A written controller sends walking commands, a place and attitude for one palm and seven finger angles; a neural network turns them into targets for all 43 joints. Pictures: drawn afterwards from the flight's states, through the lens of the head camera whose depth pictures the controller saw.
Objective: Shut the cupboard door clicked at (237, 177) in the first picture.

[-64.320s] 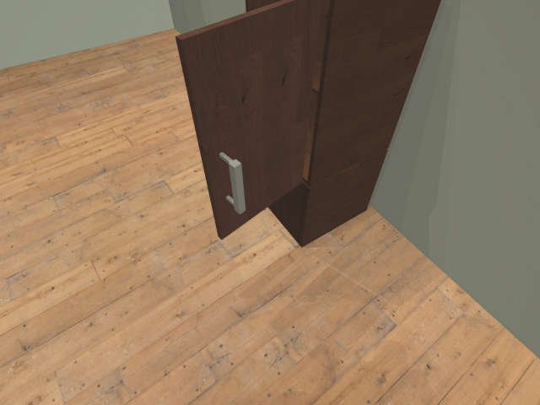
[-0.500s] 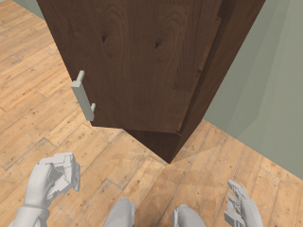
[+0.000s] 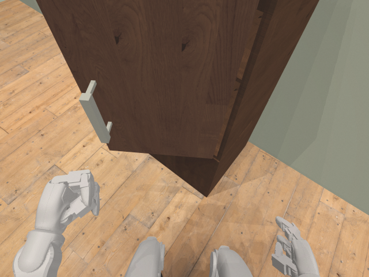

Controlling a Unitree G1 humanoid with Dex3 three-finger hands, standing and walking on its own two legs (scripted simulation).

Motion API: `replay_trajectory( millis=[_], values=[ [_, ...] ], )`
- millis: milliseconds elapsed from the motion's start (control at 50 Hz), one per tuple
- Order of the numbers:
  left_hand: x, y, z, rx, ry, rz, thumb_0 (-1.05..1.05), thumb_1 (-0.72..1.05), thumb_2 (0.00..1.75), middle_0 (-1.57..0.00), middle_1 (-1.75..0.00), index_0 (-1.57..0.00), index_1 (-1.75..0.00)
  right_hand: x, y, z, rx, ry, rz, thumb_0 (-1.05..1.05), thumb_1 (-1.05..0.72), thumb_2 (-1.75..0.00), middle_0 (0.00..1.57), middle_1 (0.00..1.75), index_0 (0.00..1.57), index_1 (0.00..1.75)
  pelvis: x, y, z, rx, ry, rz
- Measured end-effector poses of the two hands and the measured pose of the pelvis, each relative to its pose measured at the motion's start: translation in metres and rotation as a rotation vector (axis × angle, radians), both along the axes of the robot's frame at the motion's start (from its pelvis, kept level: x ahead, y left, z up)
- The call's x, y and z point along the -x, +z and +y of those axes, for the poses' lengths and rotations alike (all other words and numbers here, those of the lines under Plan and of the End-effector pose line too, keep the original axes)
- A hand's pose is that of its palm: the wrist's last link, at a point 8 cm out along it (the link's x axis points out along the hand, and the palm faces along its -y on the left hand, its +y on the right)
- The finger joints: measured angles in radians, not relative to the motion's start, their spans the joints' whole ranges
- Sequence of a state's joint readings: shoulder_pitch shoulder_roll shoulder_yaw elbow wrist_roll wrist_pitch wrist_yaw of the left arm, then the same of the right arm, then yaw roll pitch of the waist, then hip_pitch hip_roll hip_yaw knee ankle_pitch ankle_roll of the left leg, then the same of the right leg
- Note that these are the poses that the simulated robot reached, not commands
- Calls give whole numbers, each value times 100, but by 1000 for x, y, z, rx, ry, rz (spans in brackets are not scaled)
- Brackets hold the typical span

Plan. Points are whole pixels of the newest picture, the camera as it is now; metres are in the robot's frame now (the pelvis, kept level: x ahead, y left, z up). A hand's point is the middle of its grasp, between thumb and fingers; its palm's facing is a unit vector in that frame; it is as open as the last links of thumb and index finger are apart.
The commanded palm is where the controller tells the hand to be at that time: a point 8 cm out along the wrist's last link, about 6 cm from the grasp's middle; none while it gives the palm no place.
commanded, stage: bring the fist close to the handle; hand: left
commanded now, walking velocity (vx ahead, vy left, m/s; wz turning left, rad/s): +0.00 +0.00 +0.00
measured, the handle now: (99, 114) +0.47 +0.25 +0.02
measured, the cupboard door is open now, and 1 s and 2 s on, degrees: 34 34 26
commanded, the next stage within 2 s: push the door shut along its arc in 1.14 s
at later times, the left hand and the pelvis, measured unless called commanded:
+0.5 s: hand (95, 171) +0.32 +0.22 +0.03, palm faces -0.02 -1.00 -0.04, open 3.1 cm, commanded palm +0.31 +0.26 +0.03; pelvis +0.00 +0.01 +0.00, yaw -1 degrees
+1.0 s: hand (100, 154) +0.36 +0.22 +0.02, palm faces -0.02 -1.00 -0.03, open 3.1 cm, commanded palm +0.34 +0.27 +0.02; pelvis +0.00 +0.02 +0.00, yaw -2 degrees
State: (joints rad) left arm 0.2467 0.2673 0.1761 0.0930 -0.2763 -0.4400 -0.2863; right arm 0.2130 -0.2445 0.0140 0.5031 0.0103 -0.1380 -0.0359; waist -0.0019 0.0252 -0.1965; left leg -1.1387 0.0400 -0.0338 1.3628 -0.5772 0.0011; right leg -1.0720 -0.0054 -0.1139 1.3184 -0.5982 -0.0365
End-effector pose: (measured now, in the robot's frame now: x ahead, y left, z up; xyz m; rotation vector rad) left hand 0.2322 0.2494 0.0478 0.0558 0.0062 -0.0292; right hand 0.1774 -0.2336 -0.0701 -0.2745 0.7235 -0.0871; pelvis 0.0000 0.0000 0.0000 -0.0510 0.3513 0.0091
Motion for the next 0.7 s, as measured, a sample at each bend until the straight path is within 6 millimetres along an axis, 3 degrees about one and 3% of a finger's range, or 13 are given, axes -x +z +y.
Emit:
replay_trajectory(
  millis=[320, 700],
  values=[
    [-44, -9, 15, 10, 4, -1, 1, 90, 90, -130, -150, -130, -150, 33, -10, -12, 22, -60, 110, 2, -91, -90, 20, 30, 20, 30, 0, 1, 4, -4, -14, 22],
    [-105, -26, 25, 19, 14, -1, 1, 90, 90, -130, -150, -130, -150, 48, -24, -5, 36, -76, 197, 1, -91, -90, 20, 30, 20, 30, 6, -7, 14, 3, -21, 61]
  ],
)
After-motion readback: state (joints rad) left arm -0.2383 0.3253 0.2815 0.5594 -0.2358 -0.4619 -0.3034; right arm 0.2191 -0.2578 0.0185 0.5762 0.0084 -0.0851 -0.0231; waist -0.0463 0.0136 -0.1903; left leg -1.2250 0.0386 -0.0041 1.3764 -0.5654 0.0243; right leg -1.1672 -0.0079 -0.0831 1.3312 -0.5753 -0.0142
